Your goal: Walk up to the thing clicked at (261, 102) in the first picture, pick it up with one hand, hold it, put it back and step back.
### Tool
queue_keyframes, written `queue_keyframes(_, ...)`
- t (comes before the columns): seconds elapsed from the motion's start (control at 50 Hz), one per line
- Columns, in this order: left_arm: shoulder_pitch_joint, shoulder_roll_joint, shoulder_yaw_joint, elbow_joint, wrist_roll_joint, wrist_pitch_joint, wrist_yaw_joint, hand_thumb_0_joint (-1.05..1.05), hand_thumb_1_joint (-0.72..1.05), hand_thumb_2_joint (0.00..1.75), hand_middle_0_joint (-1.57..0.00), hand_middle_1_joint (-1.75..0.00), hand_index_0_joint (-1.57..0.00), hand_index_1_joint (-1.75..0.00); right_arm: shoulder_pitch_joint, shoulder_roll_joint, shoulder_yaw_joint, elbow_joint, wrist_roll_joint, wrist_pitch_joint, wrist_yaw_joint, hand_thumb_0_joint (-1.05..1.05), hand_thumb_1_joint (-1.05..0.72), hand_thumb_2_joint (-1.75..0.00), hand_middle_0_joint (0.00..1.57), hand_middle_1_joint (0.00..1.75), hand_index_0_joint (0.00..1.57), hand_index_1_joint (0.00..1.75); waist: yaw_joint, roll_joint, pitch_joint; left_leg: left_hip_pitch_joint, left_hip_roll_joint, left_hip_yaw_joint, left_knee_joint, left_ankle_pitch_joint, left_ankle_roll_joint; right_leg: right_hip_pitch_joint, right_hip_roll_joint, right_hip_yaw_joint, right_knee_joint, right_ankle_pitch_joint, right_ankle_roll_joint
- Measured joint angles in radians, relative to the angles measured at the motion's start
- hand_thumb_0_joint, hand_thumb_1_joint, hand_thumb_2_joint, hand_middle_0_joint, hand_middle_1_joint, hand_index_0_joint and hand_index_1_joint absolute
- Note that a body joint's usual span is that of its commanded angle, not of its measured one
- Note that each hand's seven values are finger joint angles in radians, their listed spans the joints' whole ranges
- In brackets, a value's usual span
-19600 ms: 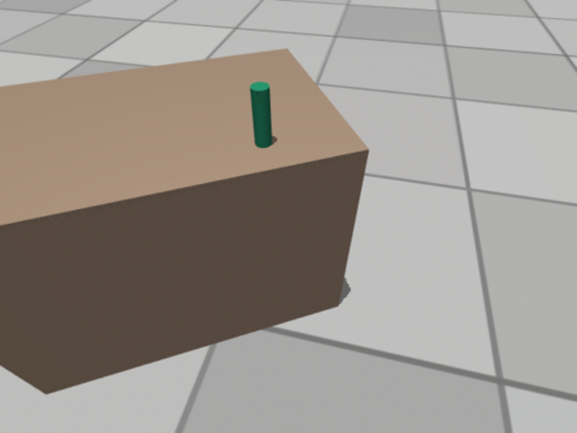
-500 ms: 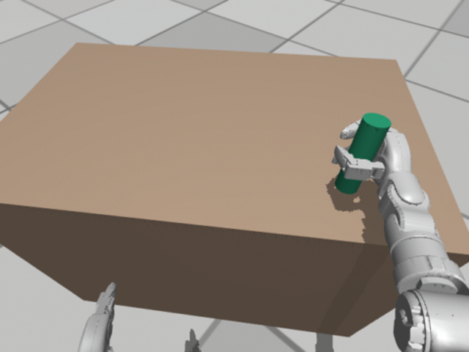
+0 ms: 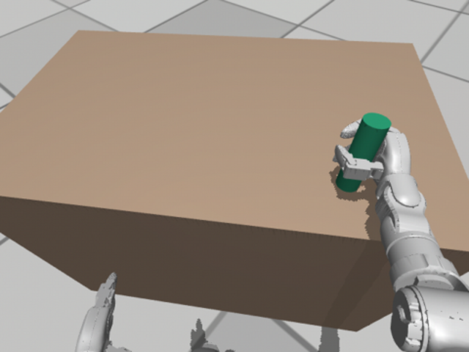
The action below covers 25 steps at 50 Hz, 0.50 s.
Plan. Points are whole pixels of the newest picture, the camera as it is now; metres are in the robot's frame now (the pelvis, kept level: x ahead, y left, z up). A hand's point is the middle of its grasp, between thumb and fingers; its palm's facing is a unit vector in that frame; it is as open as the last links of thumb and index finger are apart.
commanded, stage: lower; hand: right
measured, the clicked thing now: (360, 155) +0.46 -0.14 +0.08
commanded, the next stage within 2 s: loosen in 0.14 s
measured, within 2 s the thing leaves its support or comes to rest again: neither
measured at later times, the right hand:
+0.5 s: hand (354, 154) +0.47 -0.13 +0.08, palm faces -0.03 +1.00 +0.00, open 6.1 cm
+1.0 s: hand (351, 155) +0.47 -0.13 +0.08, palm faces -0.02 +1.00 +0.01, open 14.6 cm
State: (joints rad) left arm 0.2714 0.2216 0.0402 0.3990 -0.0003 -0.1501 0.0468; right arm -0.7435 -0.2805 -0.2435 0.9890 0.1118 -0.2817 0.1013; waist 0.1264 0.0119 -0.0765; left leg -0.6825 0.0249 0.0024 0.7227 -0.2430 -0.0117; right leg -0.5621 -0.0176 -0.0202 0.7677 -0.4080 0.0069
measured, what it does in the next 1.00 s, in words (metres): stands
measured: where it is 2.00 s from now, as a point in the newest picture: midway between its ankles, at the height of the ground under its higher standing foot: outside the picture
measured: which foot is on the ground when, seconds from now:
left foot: down 0.00-1.00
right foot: down 0.00-1.00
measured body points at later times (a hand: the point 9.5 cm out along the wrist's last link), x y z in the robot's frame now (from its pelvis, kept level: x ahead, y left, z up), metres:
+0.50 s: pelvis -0.01 +0.00 -0.01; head +0.07 -0.01 +0.43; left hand +0.14 +0.26 -0.06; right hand +0.46 -0.19 +0.09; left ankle +0.06 +0.13 -0.71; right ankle -0.02 -0.12 -0.71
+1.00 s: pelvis +0.00 +0.00 -0.01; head +0.08 -0.01 +0.43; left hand +0.15 +0.26 -0.06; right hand +0.47 -0.18 +0.08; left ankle +0.06 +0.13 -0.71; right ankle -0.02 -0.12 -0.71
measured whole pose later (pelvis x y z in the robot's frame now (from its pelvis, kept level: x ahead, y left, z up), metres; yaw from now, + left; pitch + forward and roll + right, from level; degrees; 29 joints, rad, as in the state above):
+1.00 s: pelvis +0.00 +0.00 -0.01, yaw +0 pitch +14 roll +0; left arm 0.33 0.23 0.05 0.28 0.00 -0.11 0.03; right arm -0.76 -0.29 -0.25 0.99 0.10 -0.29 0.11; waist 0.13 0.01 -0.10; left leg -0.78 0.03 0.01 0.82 -0.29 -0.01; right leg -0.66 -0.01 -0.01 0.87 -0.46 0.01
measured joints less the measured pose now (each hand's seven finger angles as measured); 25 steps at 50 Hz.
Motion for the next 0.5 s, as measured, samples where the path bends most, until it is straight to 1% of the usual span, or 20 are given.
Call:
queue_keyframes(0.02,0.003,-0.002,0.000,-0.001,-0.001,0.000,-0.002,-0.01,-0.54,0.07,-0.06,-0.04,-0.05,-0.05,-0.003,0.002,0.000,0.004,0.003,-0.005,0.003,0.02,-0.07,-1.22,1.02,1.20,1.00,1.18,-0.001,0.001,-0.001,-0.006,0.000,0.001,0.004,-0.002,0.000,-0.006,0.000,0.001,0.005,-0.002,0.000)
queue_keyframes(0.06,0.009,-0.004,0.001,-0.012,0.003,0.009,-0.005,-0.01,-0.54,0.06,-0.06,-0.04,-0.05,-0.05,0.007,0.003,-0.002,-0.022,-0.004,-0.006,0.005,0.02,-0.07,-1.23,1.03,1.20,1.00,1.18,0.000,0.000,-0.007,-0.018,0.001,0.001,0.013,-0.005,0.000,-0.018,0.001,0.001,0.013,-0.005,-0.001)
queue_keyframes(0.08,0.011,-0.003,0.002,-0.017,0.005,0.008,-0.006,-0.01,-0.54,0.06,-0.06,-0.04,-0.05,-0.05,0.006,0.000,-0.003,-0.020,-0.008,-0.011,0.005,0.02,-0.07,-1.23,1.02,1.20,1.00,1.18,0.000,-0.001,-0.009,-0.021,0.001,0.000,0.017,-0.007,-0.001,-0.021,0.001,0.001,0.018,-0.008,-0.001)
queue_keyframes(0.14,0.017,-0.002,0.009,-0.015,0.004,0.007,-0.009,-0.01,-0.54,0.06,-0.06,-0.04,-0.05,-0.05,-0.011,-0.001,-0.008,0.011,0.000,-0.019,0.007,0.02,-0.07,-1.23,1.03,1.21,1.00,1.18,0.000,-0.003,-0.012,-0.033,0.003,0.001,0.032,-0.014,-0.001,-0.034,0.003,0.003,0.032,-0.013,-0.001)
queue_keyframes(0.2,0.017,0.001,0.009,-0.035,0.005,0.017,-0.010,-0.01,-0.54,0.06,-0.06,-0.04,-0.05,-0.05,-0.019,-0.009,-0.011,0.015,-0.008,-0.024,0.005,0.02,-0.06,-1.23,1.03,1.21,1.00,1.18,0.002,-0.001,-0.011,-0.047,0.004,0.001,0.045,-0.017,-0.001,-0.047,0.003,0.002,0.046,-0.017,-0.001)
queue_keyframes(0.24,0.023,0.001,0.010,-0.043,0.003,0.013,-0.012,-0.01,-0.54,0.06,-0.06,-0.04,-0.05,-0.05,-0.033,-0.008,-0.011,0.030,-0.004,-0.032,0.010,0.02,-0.06,-1.24,1.03,1.21,1.00,1.18,-0.001,0.000,-0.013,-0.057,0.005,0.003,0.054,-0.019,-0.001,-0.058,0.004,0.005,0.055,-0.019,-0.002)
queue_keyframes(0.32,0.029,0.001,0.005,-0.070,0.005,0.020,-0.016,-0.01,-0.53,0.05,-0.06,-0.04,-0.06,-0.05,-0.042,-0.012,-0.013,0.036,-0.009,-0.040,0.016,0.02,-0.06,-1.23,1.03,1.21,1.00,1.17,0.001,0.002,-0.015,-0.072,0.006,0.004,0.068,-0.022,-0.001,-0.075,0.005,0.007,0.071,-0.023,-0.001)
queue_keyframes(0.4,0.040,0.000,0.004,-0.091,0.005,0.023,-0.019,-0.01,-0.51,0.04,-0.06,-0.05,-0.07,-0.05,-0.050,-0.017,-0.016,0.036,-0.013,-0.037,0.018,0.02,-0.05,-1.15,1.05,1.17,1.02,1.15,0.004,0.005,-0.017,-0.085,0.006,0.005,0.079,-0.024,0.000,-0.089,0.005,0.008,0.083,-0.025,-0.001)
queue_keyframes(0.5,0.052,0.003,0.006,-0.106,0.005,0.027,-0.022,-0.01,-0.50,0.03,-0.06,-0.05,-0.07,-0.05,-0.062,-0.024,-0.016,0.039,-0.016,-0.028,0.020,0.01,-0.02,-0.98,1.10,1.10,1.06,1.08,0.005,0.005,-0.016,-0.099,0.005,0.004,0.089,-0.025,0.000,-0.104,0.004,0.008,0.097,-0.029,-0.001)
